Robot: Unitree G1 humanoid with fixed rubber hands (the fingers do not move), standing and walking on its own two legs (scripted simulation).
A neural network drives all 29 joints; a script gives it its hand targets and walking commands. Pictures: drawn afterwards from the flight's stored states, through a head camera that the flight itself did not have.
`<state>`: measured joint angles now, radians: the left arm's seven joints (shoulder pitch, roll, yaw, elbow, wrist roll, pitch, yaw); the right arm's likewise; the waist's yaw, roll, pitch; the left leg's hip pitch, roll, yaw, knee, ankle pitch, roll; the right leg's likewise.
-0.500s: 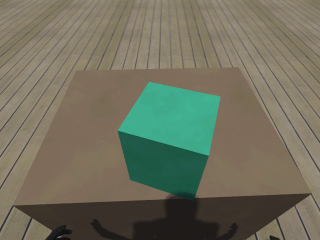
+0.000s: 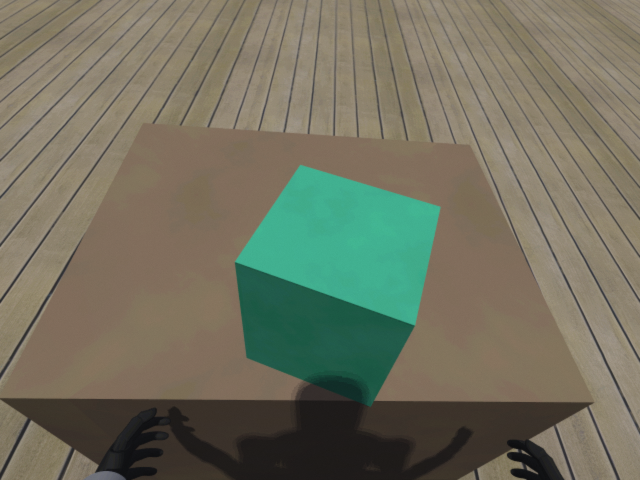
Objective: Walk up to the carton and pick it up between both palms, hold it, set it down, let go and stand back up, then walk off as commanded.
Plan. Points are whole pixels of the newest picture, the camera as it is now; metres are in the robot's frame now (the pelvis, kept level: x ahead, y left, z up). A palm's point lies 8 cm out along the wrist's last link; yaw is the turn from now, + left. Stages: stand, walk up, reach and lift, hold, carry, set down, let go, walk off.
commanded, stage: reach and lift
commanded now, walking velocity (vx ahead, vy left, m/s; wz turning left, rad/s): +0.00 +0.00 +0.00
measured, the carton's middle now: (336, 288) +0.39 +0.00 -0.01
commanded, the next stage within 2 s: none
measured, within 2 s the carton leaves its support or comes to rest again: neither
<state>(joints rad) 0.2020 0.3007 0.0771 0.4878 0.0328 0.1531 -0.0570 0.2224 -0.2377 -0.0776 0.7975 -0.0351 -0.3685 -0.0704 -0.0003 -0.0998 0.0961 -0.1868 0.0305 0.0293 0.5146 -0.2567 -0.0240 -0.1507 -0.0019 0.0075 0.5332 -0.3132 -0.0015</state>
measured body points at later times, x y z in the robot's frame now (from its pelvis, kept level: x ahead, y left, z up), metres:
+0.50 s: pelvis -0.03 +0.05 +0.00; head -0.04 +0.07 +0.45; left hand +0.16 +0.30 -0.05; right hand +0.15 -0.19 -0.04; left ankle +0.02 +0.13 -0.73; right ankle -0.01 -0.11 -0.73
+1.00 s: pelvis -0.01 +0.04 +0.00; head +0.00 +0.06 +0.45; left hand +0.21 +0.29 -0.02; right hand +0.17 -0.17 -0.03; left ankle +0.02 +0.13 -0.73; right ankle -0.01 -0.12 -0.73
